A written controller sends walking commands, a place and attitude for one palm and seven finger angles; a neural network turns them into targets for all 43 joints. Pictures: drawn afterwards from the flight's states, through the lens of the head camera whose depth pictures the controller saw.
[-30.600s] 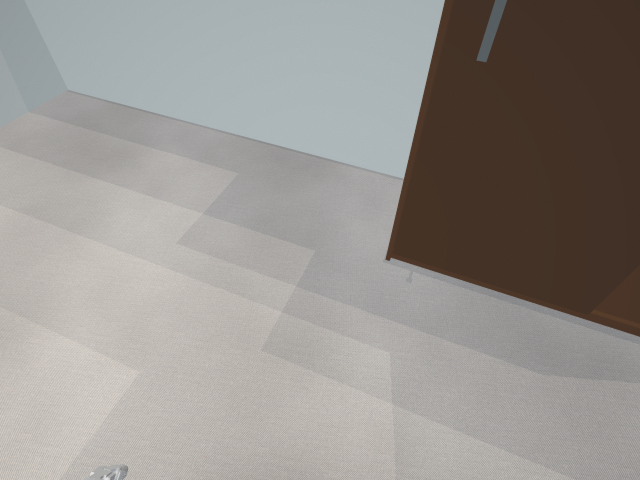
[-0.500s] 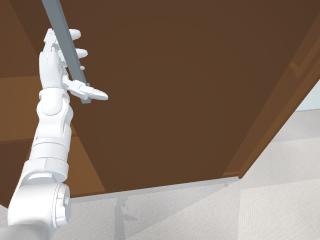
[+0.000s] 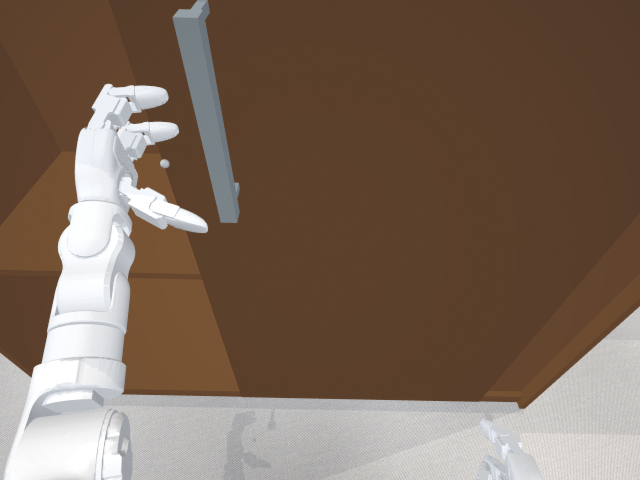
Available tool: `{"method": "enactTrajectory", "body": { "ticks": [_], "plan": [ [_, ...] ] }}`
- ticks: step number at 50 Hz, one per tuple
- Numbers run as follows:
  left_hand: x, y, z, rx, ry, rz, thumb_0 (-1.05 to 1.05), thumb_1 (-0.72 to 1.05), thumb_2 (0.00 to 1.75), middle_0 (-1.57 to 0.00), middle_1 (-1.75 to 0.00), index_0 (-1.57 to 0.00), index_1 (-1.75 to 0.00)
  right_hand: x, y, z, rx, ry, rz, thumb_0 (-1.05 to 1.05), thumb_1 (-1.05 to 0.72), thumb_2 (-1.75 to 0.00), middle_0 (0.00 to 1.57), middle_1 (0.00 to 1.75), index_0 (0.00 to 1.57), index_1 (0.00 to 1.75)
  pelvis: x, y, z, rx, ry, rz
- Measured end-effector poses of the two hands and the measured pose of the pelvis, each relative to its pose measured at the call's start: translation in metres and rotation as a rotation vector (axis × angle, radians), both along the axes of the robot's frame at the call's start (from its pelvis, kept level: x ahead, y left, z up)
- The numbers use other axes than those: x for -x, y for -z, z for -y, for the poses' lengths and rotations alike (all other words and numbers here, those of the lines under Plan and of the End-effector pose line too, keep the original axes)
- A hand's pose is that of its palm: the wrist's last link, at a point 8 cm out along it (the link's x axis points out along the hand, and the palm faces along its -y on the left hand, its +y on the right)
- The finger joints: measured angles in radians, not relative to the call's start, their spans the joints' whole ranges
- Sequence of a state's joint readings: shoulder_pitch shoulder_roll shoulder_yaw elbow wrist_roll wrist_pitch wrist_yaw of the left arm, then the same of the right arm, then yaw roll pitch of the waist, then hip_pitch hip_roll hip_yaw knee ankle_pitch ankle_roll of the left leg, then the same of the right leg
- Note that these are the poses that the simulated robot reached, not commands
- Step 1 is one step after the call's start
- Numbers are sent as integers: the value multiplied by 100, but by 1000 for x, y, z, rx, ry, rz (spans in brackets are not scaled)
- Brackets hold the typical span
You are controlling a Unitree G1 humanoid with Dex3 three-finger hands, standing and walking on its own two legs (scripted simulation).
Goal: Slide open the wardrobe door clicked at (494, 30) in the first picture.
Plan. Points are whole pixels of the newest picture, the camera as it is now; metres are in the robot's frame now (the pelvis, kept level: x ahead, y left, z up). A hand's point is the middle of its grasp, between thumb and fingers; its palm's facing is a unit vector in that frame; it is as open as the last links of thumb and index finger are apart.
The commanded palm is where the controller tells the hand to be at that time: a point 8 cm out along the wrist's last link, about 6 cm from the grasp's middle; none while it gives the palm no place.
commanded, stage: slip the hand off the handle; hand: left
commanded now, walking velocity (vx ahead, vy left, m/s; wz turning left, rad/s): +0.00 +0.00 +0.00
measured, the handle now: (217, 126) +0.45 +0.17 +0.23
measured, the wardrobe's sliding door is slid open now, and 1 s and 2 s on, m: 0.56 0.56 0.56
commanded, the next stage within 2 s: draw the hand back to the body in 0.82 s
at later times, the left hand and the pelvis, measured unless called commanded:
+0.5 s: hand (143, 202) +0.32 +0.21 +0.22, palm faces +0.20 -0.98 -0.07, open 14.7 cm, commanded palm +0.29 +0.25 +0.21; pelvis -0.01 -0.01 +0.00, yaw -1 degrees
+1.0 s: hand (113, 261) +0.24 +0.21 +0.22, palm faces +0.18 -0.98 -0.08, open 14.7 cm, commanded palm +0.22 +0.25 +0.21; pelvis -0.02 -0.02 +0.00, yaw +1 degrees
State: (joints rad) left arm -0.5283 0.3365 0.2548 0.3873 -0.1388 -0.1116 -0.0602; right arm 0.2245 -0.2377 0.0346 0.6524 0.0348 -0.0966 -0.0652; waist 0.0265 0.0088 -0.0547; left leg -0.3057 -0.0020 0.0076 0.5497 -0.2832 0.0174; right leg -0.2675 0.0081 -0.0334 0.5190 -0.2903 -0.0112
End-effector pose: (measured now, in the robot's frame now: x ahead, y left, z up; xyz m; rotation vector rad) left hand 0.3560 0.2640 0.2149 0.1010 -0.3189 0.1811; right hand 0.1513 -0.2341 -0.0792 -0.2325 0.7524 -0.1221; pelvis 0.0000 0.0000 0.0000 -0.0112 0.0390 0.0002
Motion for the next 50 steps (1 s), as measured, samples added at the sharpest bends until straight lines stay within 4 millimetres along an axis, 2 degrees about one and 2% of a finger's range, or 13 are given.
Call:
{"method": "enactTrajectory", "body": {
  "ticks": [10,17,21,27,37,46,50],
  "plan": [
    [-2,-8,-1,-7,34,35,-2,-56,20,-25,-115,-26,-116,28,11,7,1,47,-56,1,-90,-90,20,30,21,30,2,1,-1,-2,11,-6],
    [23,-2,7,-5,46,42,-2,-56,20,-25,-115,-26,-116,42,14,10,-20,68,-60,1,-90,-90,20,30,21,30,4,1,0,-7,30,9],
    [46,0,7,-7,24,55,-2,-56,20,-25,-115,-26,-116,38,12,10,-22,54,-32,1,-90,-90,20,30,21,30,7,1,2,-9,30,24],
    [78,-4,4,-19,-5,73,-2,-56,20,-25,-115,-26,-116,18,2,8,-19,10,49,1,-90,-90,20,30,21,30,14,1,7,-8,15,48],
    [110,-4,5,-19,1,73,-2,-56,20,-25,-115,-26,-116,-12,-18,-1,-24,-60,181,1,-90,-90,20,30,21,30,24,1,14,-7,-6,73],
    [139,-5,8,-37,-2,92,-2,-56,20,-25,-115,-26,-116,-13,-18,-6,-41,-90,200,1,-90,-90,20,30,21,30,24,1,17,-9,-6,87],
    [142,-2,7,-16,14,44,-2,-56,20,-25,-115,-26,-116,-9,-13,-7,-40,-93,177,1,-90,-90,20,30,21,30,24,0,17,-8,-14,94]
  ]
}}
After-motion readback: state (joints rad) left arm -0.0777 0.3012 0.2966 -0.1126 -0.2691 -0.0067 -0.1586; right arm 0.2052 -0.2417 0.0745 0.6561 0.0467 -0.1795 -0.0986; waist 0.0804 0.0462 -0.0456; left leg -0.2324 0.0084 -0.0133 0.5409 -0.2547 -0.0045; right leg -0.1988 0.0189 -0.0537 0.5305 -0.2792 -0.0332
